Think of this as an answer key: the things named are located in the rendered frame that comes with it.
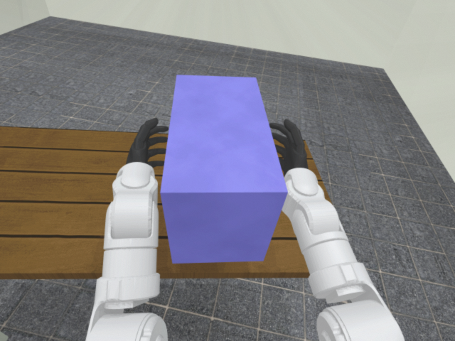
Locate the robot right upper arm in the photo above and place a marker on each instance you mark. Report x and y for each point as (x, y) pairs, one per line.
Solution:
(366, 320)

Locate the table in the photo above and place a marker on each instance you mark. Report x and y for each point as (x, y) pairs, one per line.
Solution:
(55, 188)

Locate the carton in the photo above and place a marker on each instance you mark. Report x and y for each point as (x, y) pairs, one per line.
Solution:
(222, 188)

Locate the robot right forearm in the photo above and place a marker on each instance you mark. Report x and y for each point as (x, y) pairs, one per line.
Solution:
(334, 271)

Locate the robot left forearm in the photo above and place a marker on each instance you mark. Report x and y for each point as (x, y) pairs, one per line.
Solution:
(129, 276)

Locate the robot left upper arm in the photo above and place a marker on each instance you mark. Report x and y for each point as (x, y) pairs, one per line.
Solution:
(129, 327)

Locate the right robot hand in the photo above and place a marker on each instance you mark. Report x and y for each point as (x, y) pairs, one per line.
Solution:
(294, 154)

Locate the left robot hand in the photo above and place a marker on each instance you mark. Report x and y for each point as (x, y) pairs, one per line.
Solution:
(139, 150)

